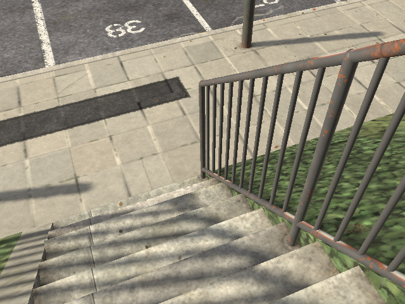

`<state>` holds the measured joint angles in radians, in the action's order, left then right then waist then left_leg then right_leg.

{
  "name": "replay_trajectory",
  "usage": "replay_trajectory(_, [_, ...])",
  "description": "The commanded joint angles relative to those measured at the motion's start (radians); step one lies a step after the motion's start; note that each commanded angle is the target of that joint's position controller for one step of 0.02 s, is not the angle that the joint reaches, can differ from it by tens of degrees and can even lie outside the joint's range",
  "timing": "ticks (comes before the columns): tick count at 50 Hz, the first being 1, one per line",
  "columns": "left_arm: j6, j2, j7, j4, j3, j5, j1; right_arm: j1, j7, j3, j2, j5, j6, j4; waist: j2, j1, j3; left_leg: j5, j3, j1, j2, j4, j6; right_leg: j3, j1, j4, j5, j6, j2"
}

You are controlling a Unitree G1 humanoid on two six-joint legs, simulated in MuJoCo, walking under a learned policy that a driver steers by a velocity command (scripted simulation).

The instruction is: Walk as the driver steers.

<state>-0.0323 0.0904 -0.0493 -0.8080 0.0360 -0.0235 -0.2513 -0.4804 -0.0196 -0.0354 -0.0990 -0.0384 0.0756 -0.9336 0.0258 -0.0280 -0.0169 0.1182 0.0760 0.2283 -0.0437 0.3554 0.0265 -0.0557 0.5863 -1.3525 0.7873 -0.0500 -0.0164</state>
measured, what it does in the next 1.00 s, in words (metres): goes down: left foot 0.17 m lower, then right foot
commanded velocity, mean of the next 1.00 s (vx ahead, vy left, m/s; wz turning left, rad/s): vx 0.38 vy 0.00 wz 0.00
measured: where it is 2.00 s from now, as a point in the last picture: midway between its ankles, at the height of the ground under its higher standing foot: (215, 282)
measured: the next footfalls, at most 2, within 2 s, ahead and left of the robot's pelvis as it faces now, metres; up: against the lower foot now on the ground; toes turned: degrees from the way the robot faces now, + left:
left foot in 0.42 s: +0.08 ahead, +0.08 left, -0.03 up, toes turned -6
right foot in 0.76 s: +0.26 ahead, -0.18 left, -0.03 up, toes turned +1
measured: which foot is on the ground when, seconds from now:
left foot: down 0.00-0.24, up 0.26-0.40, down 0.42-0.74, up 0.76-1.00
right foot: down 0.00-0.40, up 0.42-0.74, down 0.76-1.00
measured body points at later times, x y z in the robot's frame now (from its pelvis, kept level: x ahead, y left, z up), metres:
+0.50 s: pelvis +0.06 -0.01 -0.05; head +0.09 +0.00 +0.40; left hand +0.11 +0.21 -0.20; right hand +0.01 -0.24 -0.19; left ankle +0.04 +0.08 -0.78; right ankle +0.00 -0.14 -0.53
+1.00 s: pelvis +0.26 -0.08 -0.12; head +0.27 -0.08 +0.33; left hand +0.14 +0.12 -0.26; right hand +0.43 -0.31 -0.23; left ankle +0.36 +0.08 -0.76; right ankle +0.22 -0.18 -0.78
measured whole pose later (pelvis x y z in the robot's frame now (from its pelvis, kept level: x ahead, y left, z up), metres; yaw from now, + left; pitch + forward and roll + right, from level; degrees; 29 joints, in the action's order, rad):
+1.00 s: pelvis +0.26 -0.08 -0.12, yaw +1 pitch +1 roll -1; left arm 0.09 0.12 -0.01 -1.06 0.01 0.00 -0.60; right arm -0.13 0.01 -0.05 -0.21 0.01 0.02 -0.75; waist 0.03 0.03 -0.03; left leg 0.17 0.16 0.76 0.03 1.13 0.05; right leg 0.03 0.46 -1.09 0.66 0.05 0.05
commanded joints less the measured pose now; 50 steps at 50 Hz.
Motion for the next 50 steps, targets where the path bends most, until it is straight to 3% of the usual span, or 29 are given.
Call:
replay_trajectory(1, [0.001, 0.002, 0.006, 0.023, 0.004, 0.010, -0.014, -0.132, 0.016, -0.003, -0.043, -0.010, 0.002, 0.006, 0.010, 0.002, 0.016, -0.078, -0.045, -0.053, -0.011, -0.048, 0.032, 0.077, 0.094, 0.133, -0.112, 0.090, 0.012])
replay_trajectory(3, [0.004, 0.014, 0.017, 0.011, 0.001, 0.010, -0.010, -0.164, 0.026, 0.009, -0.016, -0.015, 0.019, 0.015, -0.028, -0.022, 0.035, -0.375, -0.097, -0.132, 0.026, 0.011, 0.001, 0.047, 0.226, 0.142, 0.118, 0.102, 0.024])
replay_trajectory(5, [0.015, 0.001, 0.024, 0.028, 0.005, -0.010, 0.011, -0.230, 0.029, 0.008, -0.051, -0.002, 0.023, 0.004, 0.071, -0.008, 0.043, -0.507, 0.000, -0.141, -0.027, 0.007, 0.035, 0.113, 0.293, -0.093, 0.199, 0.092, 0.046])
replay_trajectory(6, [0.033, -0.016, 0.027, 0.052, 0.011, -0.050, -0.070, -0.191, 0.035, -0.042, -0.225, 0.051, 0.021, -0.028, 0.243, 0.073, 0.065, -0.917, 0.235, -0.034, -0.152, -0.164, 0.150, 0.209, 0.243, -0.134, 0.059, 0.076, 0.034])
replay_trajectory(7, [0.041, 0.036, 0.016, 0.039, -0.008, -0.065, -0.027, -0.181, 0.042, -0.050, -0.219, 0.062, 0.011, -0.027, 0.240, 0.030, 0.166, -1.009, 0.335, 0.135, -0.207, -0.268, 0.183, 0.195, 0.204, -0.247, -0.044, 0.072, 0.015])
replay_trajectory(8, [0.038, 0.052, 0.006, 0.042, -0.017, -0.059, 0.013, -0.125, 0.050, -0.027, -0.160, 0.044, 0.008, -0.019, 0.168, 0.036, 0.193, -0.966, 0.302, 0.178, -0.196, -0.265, 0.156, 0.167, 0.168, -0.237, -0.048, 0.080, 0.002])
replay_trajectory(11, [0.023, 0.058, -0.003, -0.004, -0.025, -0.016, -0.064, -0.023, 0.059, -0.023, -0.115, 0.062, 0.009, 0.028, 0.043, 0.067, 0.179, -0.746, 0.016, 0.265, -0.022, -0.084, 0.067, 0.156, 0.014, 0.078, 0.106, 0.158, 0.047])
replay_trajectory(13, [0.026, 0.155, -0.001, 0.001, -0.048, -0.021, -0.077, -0.024, 0.062, -0.006, -0.034, 0.056, -0.004, 0.041, -0.155, 0.061, 0.138, -0.569, -0.107, 0.277, 0.094, 0.182, 0.055, -0.178, 0.012, 0.401, 0.300, 0.262, -0.078])
replay_trajectory(15, [0.047, 0.248, -0.004, -0.033, -0.081, -0.014, -0.185, 0.036, 0.048, -0.025, -0.054, 0.067, -0.035, 0.040, -0.174, 0.110, 0.116, -0.567, -0.024, 0.324, 0.111, 0.227, 0.117, -0.510, -0.046, 0.572, 0.233, 0.366, -0.188])
replay_trajectory(17, [0.042, 0.222, -0.016, -0.071, -0.081, -0.012, -0.144, -0.002, 0.038, -0.037, -0.051, 0.080, -0.047, 0.008, -0.197, 0.076, 0.102, -0.493, -0.040, 0.178, 0.081, 0.110, 0.134, -0.413, 0.013, 0.454, 0.114, 0.325, -0.170])
replay_trajectory(19, [0.013, 0.135, -0.015, -0.079, -0.052, -0.002, 0.012, -0.261, 0.040, -0.052, -0.017, 0.072, -0.031, -0.089, -0.154, -0.091, 0.003, -0.235, -0.158, -0.293, 0.116, 0.127, 0.099, -0.143, 0.274, 0.181, 0.068, 0.229, -0.109])
replay_trajectory(21, [0.022, -0.029, 0.014, -0.022, -0.001, -0.022, 0.173, -0.448, 0.032, -0.054, -0.056, 0.026, -0.043, -0.112, 0.115, -0.207, -0.019, -0.315, 0.241, -0.491, -0.129, 0.076, 0.179, 0.070, 0.567, -0.659, -0.021, 0.099, 0.067])
replay_trajectory(22, [0.045, -0.012, 0.003, 0.003, -0.005, -0.026, 0.206, -0.346, 0.024, -0.033, -0.068, 0.005, -0.046, -0.047, 0.037, -0.169, 0.024, -0.230, 0.305, -0.471, -0.143, 0.143, 0.183, 0.018, 0.694, -0.868, -0.046, 0.108, 0.058])
replay_trajectory(23, [0.077, -0.002, -0.001, 0.048, -0.007, -0.069, 0.079, -0.272, 0.022, -0.057, -0.207, 0.008, -0.054, -0.035, 0.179, -0.046, -0.047, -0.617, 0.650, -0.431, -0.257, -0.017, 0.350, -0.032, 0.727, -0.726, -0.147, 0.094, 0.029])
replay_trajectory(24, [0.092, 0.072, -0.011, 0.032, -0.021, -0.064, 0.091, -0.214, 0.035, -0.048, -0.188, 0.036, -0.056, -0.021, 0.102, -0.036, 0.056, -0.781, 0.658, -0.379, -0.289, -0.064, 0.359, -0.056, 0.806, -0.633, -0.234, 0.067, -0.048])
replay_trajectory(25, [0.097, 0.096, -0.014, 0.019, -0.028, -0.050, 0.109, -0.175, 0.043, -0.022, -0.116, 0.031, -0.054, -0.022, 0.048, -0.030, 0.118, -0.730, 0.578, -0.298, -0.261, -0.040, 0.317, -0.061, 0.815, -0.607, -0.280, 0.058, -0.069])
replay_trajectory(29, [0.106, 0.099, 0.013, 0.028, -0.045, 0.002, 0.065, -0.131, 0.071, 0.014, -0.029, 0.031, -0.091, -0.022, 0.061, 0.038, 0.127, -0.488, 0.325, -0.044, -0.103, 0.103, 0.216, -0.004, 0.656, -0.142, -0.686, 0.024, -0.098])
replay_trajectory(31, [0.101, 0.068, 0.028, 0.048, -0.043, 0.039, 0.105, -0.088, 0.073, 0.009, -0.087, 0.018, -0.102, -0.009, 0.074, 0.020, 0.085, -0.370, 0.241, 0.214, -0.077, 0.022, 0.184, 0.036, 0.206, 0.245, -0.977, 0.032, -0.061])
replay_trajectory(34, [0.087, 0.133, 0.031, 0.010, -0.078, 0.005, -0.040, 0.013, 0.057, -0.020, -0.193, 0.044, -0.108, 0.002, 0.170, 0.106, 0.048, -0.165, 0.181, 0.299, -0.070, 0.069, 0.193, 0.090, -0.083, 0.128, -0.979, 0.041, -0.018])
replay_trajectory(36, [0.080, 0.164, 0.037, -0.017, -0.101, -0.005, -0.149, 0.060, 0.045, -0.015, -0.146, 0.051, -0.092, 0.017, 0.121, 0.163, 0.059, 0.129, 0.125, 0.308, -0.052, 0.224, 0.168, 0.195, -0.249, 0.176, -0.771, 0.046, 0.026])
replay_trajectory(38, [0.091, 0.204, 0.059, -0.148, -0.136, 0.012, -0.600, 0.266, 0.042, -0.030, -0.184, 0.049, -0.106, 0.039, 0.028, 0.426, -0.027, 0.367, 0.082, 0.490, 0.010, 0.788, 0.095, 0.230, -0.716, 0.321, -0.659, 0.080, 0.071])
replay_trajectory(39, [0.106, 0.192, 0.073, -0.220, -0.127, 0.020, -0.806, 0.425, 0.067, -0.035, -0.158, 0.071, -0.127, 0.076, -0.165, 0.546, 0.063, -0.297, 0.111, 0.558, 0.231, 1.400, 0.045, 0.068, -0.610, 0.590, -0.662, 0.172, -0.001])
replay_trajectory(40, [0.135, 0.092, 0.093, -0.220, -0.069, -0.010, -0.656, 0.142, 0.084, -0.012, -0.008, 0.083, -0.155, 0.103, -0.451, 0.235, 0.119, -0.751, 0.347, 0.706, 0.333, 1.441, 0.106, -0.343, -0.518, 0.694, -1.124, 0.273, -0.146])
replay_trajectory(41, [0.140, 0.054, 0.099, -0.195, -0.042, -0.022, -0.465, -0.035, 0.085, -0.013, -0.005, 0.108, -0.149, 0.091, -0.356, 0.025, 0.163, -0.687, 0.322, 0.716, 0.281, 1.337, 0.116, -0.466, -0.395, 0.770, -1.329, 0.275, -0.212])
replay_trajectory(42, [0.147, 0.107, 0.114, -0.175, -0.050, 0.002, -0.346, -0.089, 0.090, -0.010, -0.003, 0.120, -0.122, 0.087, -0.176, -0.066, 0.124, -0.625, 0.256, 0.695, 0.216, 1.334, 0.111, -0.562, -0.297, 0.822, -1.096, 0.340, -0.331])
replay_trajectory(43, [0.153, 0.184, 0.124, -0.153, -0.068, 0.023, -0.221, -0.003, 0.097, -0.003, -0.021, 0.109, -0.096, 0.126, -0.059, -0.076, 0.148, -0.602, 0.181, 0.687, 0.130, 1.280, 0.102, -0.720, -0.103, 0.885, -0.665, 0.393, -0.360])
replay_trajectory(45, [0.144, 0.154, 0.098, -0.098, -0.051, 0.073, -0.039, 0.092, 0.088, -0.017, -0.097, 0.087, -0.034, 0.134, 0.059, -0.101, 0.132, -0.370, 0.140, 0.535, 0.061, 1.179, 0.054, -0.531, 0.136, 0.782, -0.475, 0.349, -0.274])
replay_trajectory(48, [0.159, 0.119, 0.031, -0.118, -0.036, 0.026, -0.132, 0.152, 0.029, -0.019, -0.131, 0.057, -0.028, 0.155, -0.019, -0.092, 0.106, 0.132, 0.086, 0.379, 0.052, 0.752, 0.039, -0.184, 0.222, 0.609, -0.265, 0.229, -0.066])
replay_trajectory(50, [0.143, 0.129, -0.020, -0.143, -0.031, 0.005, -0.223, 0.306, -0.008, 0.004, -0.083, 0.024, -0.057, 0.215, -0.088, -0.019, 0.068, 0.350, -0.031, 0.224, 0.082, 0.492, -0.033, -0.116, 0.207, 0.575, -0.228, 0.257, -0.031])
Velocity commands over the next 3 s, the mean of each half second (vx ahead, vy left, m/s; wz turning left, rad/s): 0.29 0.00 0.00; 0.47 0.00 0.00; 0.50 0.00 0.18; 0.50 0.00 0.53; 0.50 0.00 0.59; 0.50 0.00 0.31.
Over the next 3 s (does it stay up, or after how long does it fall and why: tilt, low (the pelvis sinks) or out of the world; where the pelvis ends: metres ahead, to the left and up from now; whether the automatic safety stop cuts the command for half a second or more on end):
stays up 1.15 0.19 -0.86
